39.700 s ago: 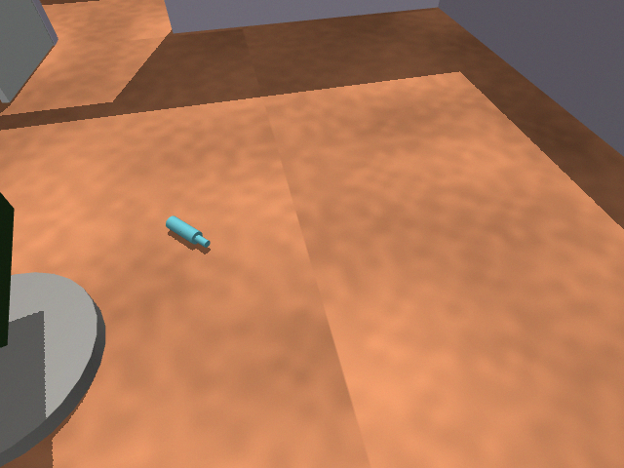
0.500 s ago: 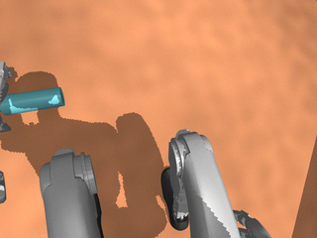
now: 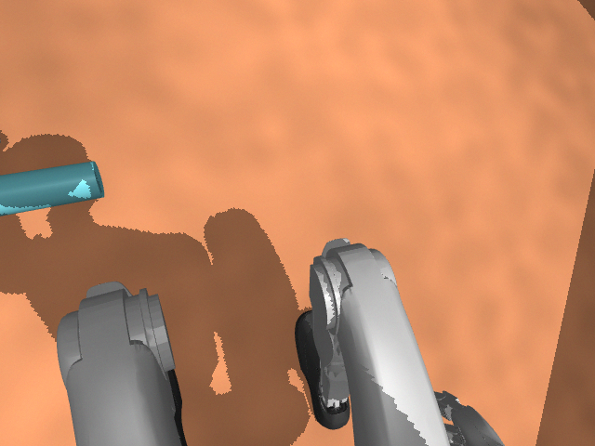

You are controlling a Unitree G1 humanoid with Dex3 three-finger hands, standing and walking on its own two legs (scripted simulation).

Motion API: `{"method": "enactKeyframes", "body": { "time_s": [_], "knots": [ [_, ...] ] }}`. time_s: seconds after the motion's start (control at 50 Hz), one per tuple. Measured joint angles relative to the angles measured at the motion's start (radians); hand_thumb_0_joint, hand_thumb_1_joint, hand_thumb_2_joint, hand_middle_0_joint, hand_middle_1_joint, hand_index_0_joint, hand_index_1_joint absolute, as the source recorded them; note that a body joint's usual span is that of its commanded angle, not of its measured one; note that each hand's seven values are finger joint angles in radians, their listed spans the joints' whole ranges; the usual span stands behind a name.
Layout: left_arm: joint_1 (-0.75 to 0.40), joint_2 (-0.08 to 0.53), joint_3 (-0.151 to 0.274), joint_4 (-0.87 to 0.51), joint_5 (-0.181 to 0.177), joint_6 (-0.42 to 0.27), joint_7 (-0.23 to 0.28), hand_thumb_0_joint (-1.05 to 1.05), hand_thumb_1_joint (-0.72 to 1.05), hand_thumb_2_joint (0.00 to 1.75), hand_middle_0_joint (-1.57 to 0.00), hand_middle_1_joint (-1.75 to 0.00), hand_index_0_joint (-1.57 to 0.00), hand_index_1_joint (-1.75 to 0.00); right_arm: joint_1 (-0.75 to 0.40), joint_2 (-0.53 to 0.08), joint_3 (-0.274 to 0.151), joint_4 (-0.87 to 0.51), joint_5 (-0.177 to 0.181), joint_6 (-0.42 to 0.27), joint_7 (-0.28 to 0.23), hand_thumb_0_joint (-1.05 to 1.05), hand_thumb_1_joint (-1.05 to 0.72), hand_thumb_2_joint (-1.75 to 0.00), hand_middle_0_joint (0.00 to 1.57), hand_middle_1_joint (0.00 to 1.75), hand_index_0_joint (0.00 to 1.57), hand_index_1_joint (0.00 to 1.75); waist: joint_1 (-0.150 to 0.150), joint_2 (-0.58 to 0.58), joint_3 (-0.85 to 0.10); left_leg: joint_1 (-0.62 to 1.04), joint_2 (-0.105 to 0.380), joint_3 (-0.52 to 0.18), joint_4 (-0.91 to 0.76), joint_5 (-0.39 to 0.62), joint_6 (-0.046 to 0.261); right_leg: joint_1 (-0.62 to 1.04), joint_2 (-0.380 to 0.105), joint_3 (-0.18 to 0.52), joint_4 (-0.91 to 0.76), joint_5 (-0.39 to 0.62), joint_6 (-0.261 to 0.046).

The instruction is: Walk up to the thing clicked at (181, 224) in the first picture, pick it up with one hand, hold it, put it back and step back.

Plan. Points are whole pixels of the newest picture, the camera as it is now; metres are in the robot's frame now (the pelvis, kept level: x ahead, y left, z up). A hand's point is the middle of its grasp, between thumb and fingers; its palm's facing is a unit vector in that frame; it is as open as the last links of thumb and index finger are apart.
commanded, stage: rise first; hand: left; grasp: from above
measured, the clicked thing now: (20, 192) +0.47 +0.33 -0.29
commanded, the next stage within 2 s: approach in 1.10 s
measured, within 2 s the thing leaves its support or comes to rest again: neither
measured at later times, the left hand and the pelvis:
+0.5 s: hand out of the picture +0.44 +0.35 -0.18, palm faces -0.44 -0.10 -0.89, open 14.2 cm; pelvis +0.00 +0.00 +0.00, yaw +0 degrees
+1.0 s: hand out of the picture +0.44 +0.34 -0.17, palm faces -0.45 -0.10 -0.89, open 14.1 cm; pelvis +0.00 +0.00 +0.00, yaw +0 degrees
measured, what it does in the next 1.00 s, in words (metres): stands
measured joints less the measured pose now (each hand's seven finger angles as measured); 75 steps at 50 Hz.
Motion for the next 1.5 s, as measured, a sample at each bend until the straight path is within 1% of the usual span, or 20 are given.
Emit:
{"method": "enactKeyframes", "body": {
  "time_s": [0.1, 0.18, 0.26, 0.3, 0.4, 0.52, 0.58, 0.64, 0.78, 0.98, 1.24, 1.3, 1.38, 1.46, 1.5],
  "knots": [
    [0.005, 0.009, 0.009, -0.005, 0.003, -0.005, 0.003, 0.0, -0.56, 1.04, -0.09, -0.99, -0.08, -0.99, -0.002, -0.002, 0.005, 0.002, -0.003, -0.002, 0.003, 0.0, -0.91, -0.9, 0.2, 0.3, 0.21, 0.3, -0.001, -0.002, 0.006, -0.001, 0.0, -0.005, 0.007, -0.002, 0.0, 0.0, 0.002, -0.003, 0.004, 0.0, 0.005],
    [0.0, 0.013, 0.005, -0.005, 0.002, -0.003, 0.003, 0.0, -0.56, 1.04, -0.09, -0.99, -0.08, -0.99, 0.0, -0.002, 0.004, 0.003, -0.005, -0.003, 0.004, 0.0, -0.91, -0.9, 0.2, 0.3, 0.21, 0.3, -0.002, -0.005, 0.003, -0.005, -0.001, -0.006, 0.011, -0.002, -0.001, -0.003, 0.002, -0.003, 0.007, -0.001, 0.002],
    [0.0, 0.018, 0.008, -0.007, 0.004, -0.002, 0.0, 0.0, -0.56, 1.04, -0.09, -0.99, -0.08, -1.0, -0.001, -0.002, 0.005, 0.0, -0.006, -0.002, 0.006, 0.0, -0.91, -0.9, 0.2, 0.3, 0.21, 0.3, -0.004, -0.003, 0.001, -0.006, -0.002, -0.008, 0.012, -0.003, 0.0, -0.002, 0.002, -0.005, 0.006, -0.001, 0.005],
    [-0.004, 0.017, -0.001, -0.004, 0.001, 0.0, -0.002, 0.0, -0.56, 1.04, -0.09, -0.99, -0.08, -1.0, -0.001, -0.002, 0.005, 0.0, -0.005, -0.002, 0.006, 0.0, -0.91, -0.9, 0.2, 0.3, 0.21, 0.3, -0.004, -0.002, -0.002, -0.006, -0.002, -0.008, 0.011, -0.003, 0.001, -0.002, 0.002, -0.005, 0.005, -0.002, 0.004],
    [0.002, 0.014, -0.001, -0.024, 0.0, 0.005, -0.011, 0.0, -0.56, 1.04, -0.09, -1.0, -0.08, -1.0, 0.0, -0.002, 0.004, -0.004, 0.001, -0.002, 0.006, 0.0, -0.91, -0.9, 0.2, 0.3, 0.21, 0.3, -0.001, 0.001, -0.002, -0.004, -0.001, -0.006, 0.007, -0.004, 0.004, 0.003, 0.001, -0.005, -0.001, -0.002, 0.004],
    [-0.003, 0.003, -0.013, -0.032, -0.003, 0.01, -0.02, 0.0, -0.55, 1.03, -0.09, -1.0, -0.08, -1.0, 0.003, -0.001, 0.001, -0.005, 0.008, 0.005, 0.006, 0.0, -0.91, -0.9, 0.2, 0.3, 0.21, 0.3, 0.001, 0.005, -0.014, -0.005, -0.004, -0.001, 0.0, -0.003, 0.006, 0.005, -0.003, -0.003, -0.006, -0.006, -0.002],
    [-0.005, 0.003, -0.015, -0.031, -0.001, 0.011, -0.026, 0.0, -0.55, 1.03, -0.09, -1.0, -0.08, -1.0, 0.002, -0.001, 0.003, -0.008, 0.01, 0.008, 0.006, 0.0, -0.91, -0.9, 0.2, 0.3, 0.21, 0.3, 0.001, 0.008, -0.017, -0.004, -0.005, -0.001, -0.003, -0.002, 0.007, 0.007, -0.004, -0.004, -0.01, -0.005, 0.002],
    [-0.01, 0.0, -0.026, -0.025, -0.005, 0.013, -0.028, 0.0, -0.55, 1.03, -0.09, -1.0, -0.08, -1.0, 0.001, -0.001, 0.001, -0.008, 0.012, 0.009, 0.006, 0.0, -0.91, -0.9, 0.2, 0.3, 0.21, 0.3, 0.002, 0.008, -0.017, -0.001, -0.005, 0.001, -0.006, -0.001, 0.007, 0.009, -0.005, -0.002, -0.012, -0.005, 0.001],
    [-0.009, -0.008, -0.028, -0.033, -0.002, 0.007, -0.03, 0.0, -0.55, 1.03, -0.1, -1.0, -0.09, -1.0, 0.004, -0.001, 0.001, -0.01, 0.017, 0.01, 0.003, 0.0, -0.91, -0.9, 0.2, 0.3, 0.21, 0.3, 0.005, 0.011, -0.022, 0.0, -0.006, 0.003, -0.013, 0.003, 0.007, 0.01, -0.007, -0.001, -0.016, -0.003, -0.001],
    [-0.023, 0.01, -0.02, -0.018, -0.001, 0.007, -0.035, 0.0, -0.53, 1.02, -0.11, -0.99, -0.11, -0.99, 0.005, -0.004, 0.009, -0.014, 0.011, 0.008, 0.001, 0.0, -0.91, -0.9, 0.2, 0.3, 0.21, 0.3, -0.003, 0.011, -0.014, -0.002, -0.007, 0.0, -0.014, 0.008, 0.006, 0.008, -0.006, -0.003, -0.018, 0.003, 0.003],
    [-0.013, -0.004, -0.028, -0.034, -0.004, 0.006, -0.036, 0.0, -0.51, 1.0, -0.14, -0.97, -0.13, -0.97, 0.013, -0.003, 0.005, -0.009, 0.015, 0.01, 0.001, 0.0, -0.91, -0.9, 0.2, 0.3, 0.21, 0.3, 0.002, 0.012, -0.019, 0.0, -0.008, 0.002, -0.015, 0.008, 0.005, 0.009, -0.007, -0.002, -0.018, 0.002, 0.001],
    [-0.013, -0.011, -0.042, -0.039, -0.005, 0.011, -0.036, 0.0, -0.52, 1.0, -0.13, -0.97, -0.12, -0.97, 0.015, -0.002, 0.002, -0.009, 0.017, 0.008, 0.001, 0.0, -0.91, -0.9, 0.2, 0.3, 0.21, 0.3, 0.003, 0.013, -0.024, 0.0, -0.008, 0.004, -0.017, 0.009, 0.005, 0.007, -0.007, 0.0, -0.018, 0.003, 0.001],
    [-0.038, -0.03, -0.082, -0.029, -0.011, 0.022, -0.037, 0.0, -0.52, 1.01, -0.12, -0.98, -0.11, -0.99, 0.015, 0.001, 0.001, -0.007, 0.02, 0.002, 0.001, 0.0, -0.9, -0.89, 0.2, 0.3, 0.21, 0.3, 0.001, 0.01, -0.029, 0.002, -0.008, 0.009, -0.022, 0.012, 0.005, 0.008, -0.008, 0.003, -0.021, 0.005, 0.001],
    [-0.086, -0.049, -0.117, 0.006, -0.006, 0.034, -0.023, 0.0, -0.53, 1.02, -0.12, -1.0, -0.11, -1.0, 0.013, 0.002, 0.008, -0.01, 0.021, -0.008, -0.003, 0.0, -0.9, -0.89, 0.21, 0.3, 0.21, 0.3, -0.014, 0.008, -0.031, 0.0, -0.007, 0.01, -0.028, 0.017, 0.005, 0.004, -0.008, 0.003, -0.025, 0.01, -0.004],
    [-0.113, -0.055, -0.122, 0.03, 0.002, 0.042, -0.012, 0.0, -0.53, 1.02, -0.11, -1.0, -0.11, -1.0, 0.012, 0.0, 0.014, -0.014, 0.019, -0.012, -0.004, 0.0, -0.9, -0.89, 0.21, 0.3, 0.21, 0.3, -0.026, 0.008, -0.031, -0.003, -0.006, 0.009, -0.029, 0.018, 0.005, 0.001, -0.006, 0.002, -0.028, 0.013, -0.006]
  ]
}}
